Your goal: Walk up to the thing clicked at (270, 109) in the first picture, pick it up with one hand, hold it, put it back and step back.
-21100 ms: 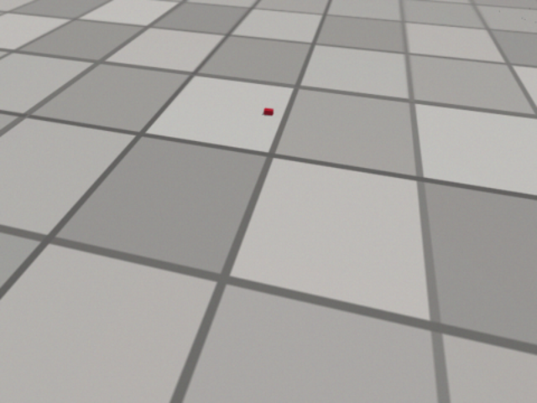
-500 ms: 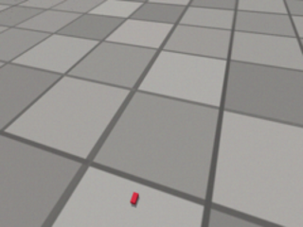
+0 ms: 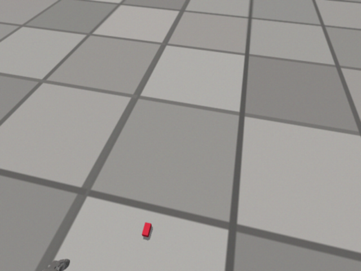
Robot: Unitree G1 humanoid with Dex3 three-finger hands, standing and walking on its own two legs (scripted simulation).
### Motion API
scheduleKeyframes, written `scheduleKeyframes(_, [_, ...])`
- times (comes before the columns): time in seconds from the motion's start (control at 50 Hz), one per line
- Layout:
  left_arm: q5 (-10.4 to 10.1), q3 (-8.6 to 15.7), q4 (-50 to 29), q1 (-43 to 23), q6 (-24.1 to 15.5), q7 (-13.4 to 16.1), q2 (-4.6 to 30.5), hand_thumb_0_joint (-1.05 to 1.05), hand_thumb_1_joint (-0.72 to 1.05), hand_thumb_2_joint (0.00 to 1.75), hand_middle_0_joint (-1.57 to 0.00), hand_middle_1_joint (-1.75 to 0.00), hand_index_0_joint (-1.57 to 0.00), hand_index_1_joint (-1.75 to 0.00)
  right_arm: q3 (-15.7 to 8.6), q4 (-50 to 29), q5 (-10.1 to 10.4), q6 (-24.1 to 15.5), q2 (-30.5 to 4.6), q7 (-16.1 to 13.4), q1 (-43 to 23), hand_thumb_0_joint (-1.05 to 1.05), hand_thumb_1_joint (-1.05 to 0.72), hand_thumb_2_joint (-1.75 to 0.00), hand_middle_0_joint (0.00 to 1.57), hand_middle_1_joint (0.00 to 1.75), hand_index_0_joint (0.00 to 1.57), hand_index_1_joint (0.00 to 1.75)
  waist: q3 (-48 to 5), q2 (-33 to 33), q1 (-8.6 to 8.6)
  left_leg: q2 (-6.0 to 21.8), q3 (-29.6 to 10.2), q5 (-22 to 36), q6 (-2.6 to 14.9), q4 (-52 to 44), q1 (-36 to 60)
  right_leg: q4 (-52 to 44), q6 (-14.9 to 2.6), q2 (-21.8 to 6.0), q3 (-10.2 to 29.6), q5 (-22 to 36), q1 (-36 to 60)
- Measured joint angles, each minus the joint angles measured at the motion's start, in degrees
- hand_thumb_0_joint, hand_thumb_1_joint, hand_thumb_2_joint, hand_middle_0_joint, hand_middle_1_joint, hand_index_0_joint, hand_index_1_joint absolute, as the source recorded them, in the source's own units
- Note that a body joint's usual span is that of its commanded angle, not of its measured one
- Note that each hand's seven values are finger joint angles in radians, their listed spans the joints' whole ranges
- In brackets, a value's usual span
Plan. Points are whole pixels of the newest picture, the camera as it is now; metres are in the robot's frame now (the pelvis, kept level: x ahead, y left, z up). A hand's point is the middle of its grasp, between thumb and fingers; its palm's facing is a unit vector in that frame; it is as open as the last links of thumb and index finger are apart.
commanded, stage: walk up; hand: left
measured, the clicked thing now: (146, 229) +0.43 +0.17 -0.75
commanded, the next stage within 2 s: stand in 1.96 s
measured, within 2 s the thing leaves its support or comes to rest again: neither
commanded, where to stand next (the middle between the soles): +0.03 -0.04 m, yaw -3 degrees
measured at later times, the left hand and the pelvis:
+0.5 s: hand out of the picture +0.00 +0.31 -0.17, palm faces -0.05 -0.94 -0.34, open 7.4 cm; pelvis -0.09 +0.03 -0.01, yaw -2 degrees
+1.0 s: hand out of the picture +0.03 +0.24 -0.11, palm faces -0.04 -0.87 -0.49, open 7.4 cm; pelvis -0.03 -0.04 +0.00, yaw -3 degrees
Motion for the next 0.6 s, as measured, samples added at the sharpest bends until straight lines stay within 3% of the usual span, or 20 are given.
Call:
scheduleKeyframes(0.08, [-0.5,0.9,-2.9,-1.8,-0.1,0.8,0.8,0.0,0.9,0.9,-0.2,-0.3,-0.2,-0.3,-0.8,-2.0,0.6,1.6,-0.8,0.1,-2.2,0.01,-0.9,-0.9,0.2,0.3,0.2,0.3,4.1,-0.1,0.19,-0.5,-1.1,-1.6,-0.3,11.1,-6.9,3.0,-0.31,-0.5,-0.6,-0.5,-2.8])
scheduleKeyframes(0.14, [0.3,1.2,-5.0,-1.7,0.0,1.5,0.8,0.0,0.9,0.9,-0.2,-0.3,-0.2,-0.3,-1.5,-4.3,0.2,2.9,-2.0,0.3,-3.9,0.01,-0.91,-0.9,0.2,0.3,0.2,0.3,6.8,0.4,0.92,-2.2,-4.8,-10.1,-1.38,27.1,-13.7,3.3,-0.32,-0.8,0.2,1.1,-4.6])
scheduleKeyframes(0.2, [1.7,1.5,-5.7,-1.2,1.2,1.5,0.9,0.0,0.9,0.9,-0.2,-0.3,-0.2,-0.3,-2.0,-6.2,0.3,2.7,-2.7,0.8,-3.4,0.01,-0.91,-0.9,0.2,0.3,0.2,0.3,6.9,0.7,0.93,-1.9,-7.0,-11.1,-1.86,33.4,-16.2,3.5,-0.36,-1.5,0.6,2.4,-6.9])
scheduleKeyframes(0.24, [2.9,1.8,-6.2,-0.8,2.1,1.1,1.2,0.0,0.9,0.9,-0.2,-0.3,-0.2,-0.3,-2.0,-6.3,0.6,2.0,-2.8,0.8,-2.1,0.0,-0.91,-0.9,0.2,0.3,0.2,0.3,5.9,0.7,1.08,-0.4,-7.3,-10.9,-2.05,28.4,-14.0,4.6,-0.1,-1.9,0.7,2.5,-8.7])
scheduleKeyframes(0.28, [3.4,2.1,-7.0,-0.4,3.0,0.3,1.5,0.0,0.9,0.9,-0.2,-0.3,-0.2,-0.3,-1.8,-5.4,0.4,0.6,-2.7,0.6,0.1,0.0,-0.91,-0.9,0.2,0.3,0.2,0.3,4.4,0.5,1.13,1.4,-7.0,-7.1,-2.44,15.5,-9.0,7.6,-0.5,-2.3,0.5,1.3,-11.0])
scheduleKeyframes(0.3, [3.3,2.4,-7.3,-0.4,3.6,-0.2,2.2,0.01,0.9,0.9,-0.2,-0.3,-0.2,-0.3,-1.9,-4.4,0.0,-0.2,-1.8,0.1,0.7,0.0,-0.91,-0.9,0.2,0.3,0.2,0.3,4.6,-1.5,1.63,0.4,-5.9,-6.4,-2.91,12.8,-7.3,10.7,-1.38,-2.9,2.2,-0.6,-12.2])
scheduleKeyframes(0.34, [3.2,3.4,-7.5,0.7,4.8,-0.5,3.1,0.01,0.9,0.9,-0.2,-0.3,-0.2,-0.3,-1.2,-3.1,-1.2,-1.2,0.5,-0.7,2.8,0.0,-0.91,-0.9,0.2,0.3,0.2,0.3,4.6,-5.2,3.21,-1.1,-3.4,-6.0,-2.84,12.8,-5.7,18.3,-3.04,0.0,7.9,-10.8,-13.7])
scheduleKeyframes(0.38, [3.4,3.9,-6.7,2.6,5.8,-1.0,2.9,0.01,0.9,0.9,-0.2,-0.3,-0.2,-0.3,-0.4,-2.2,-1.3,-1.7,1.6,-1.2,6.0,0.0,-0.91,-0.9,0.2,0.3,0.2,0.3,2.5,-4.5,1.92,0.4,-5.2,-5.6,-2.71,12.6,-5.7,25.0,-2.71,4.3,7.6,-16.4,-14.3])
scheduleKeyframes(0.4, [3.5,4.1,-6.4,3.2,6.3,-1.6,3.0,0.01,0.9,0.9,-0.2,-0.3,-0.2,-0.3,-0.2,-1.6,-1.3,-1.9,2.0,-1.7,7.4,0.0,-0.9,-0.9,0.2,0.3,0.21,0.3,1.6,-4.2,1.49,1.2,-6.1,-4.8,-2.67,11.5,-5.4,28.8,-2.39,5.7,7.1,-16.4,-14.7])
scheduleKeyframes(0.44, [3.3,4.8,-7.0,4.9,6.5,-3.0,4.0,0.01,0.9,0.9,-0.2,-0.3,-0.2,-0.3,0.0,-0.7,-1.4,-2.4,2.5,-2.7,9.2,0.01,-0.9,-0.9,0.21,0.3,0.21,0.3,0.7,-4.9,2.47,2.4,-5.8,-3.1,-3.01,8.5,-4.2,34.8,-2.06,7.2,7.1,-13.1,-15.7])
scheduleKeyframes(0.5, [3.5,6.3,-7.7,7.8,6.5,-4.8,5.4,0.01,0.9,0.9,-0.2,-0.3,-0.2,-0.3,-0.6,-1.1,-0.9,-4.2,1.7,-3.7,10.6,0.01,-0.9,-0.9,0.21,0.3,0.21,0.3,0.8,-6.0,3.61,4.0,-4.4,-2.0,-3.77,6.4,-3.1,36.4,-1.77,6.4,6.6,-8.9,-15.1])
scheduleKeyframes(0.6, [2.7,6.7,-5.4,12.0,5.9,-6.5,6.4,0.01,0.9,0.9,-0.2,-0.3,-0.2,-0.3,-1.7,-3.4,-1.1,-5.9,-1.7,-2.8,12.3,0.01,-0.9,-0.9,0.21,0.3,0.21,0.3,-0.4,-6.6,3.3,6.0,-2.0,-2.4,-4.35,4.8,-0.7,26.3,-1.02,1.8,4.0,-8.2,-10.0])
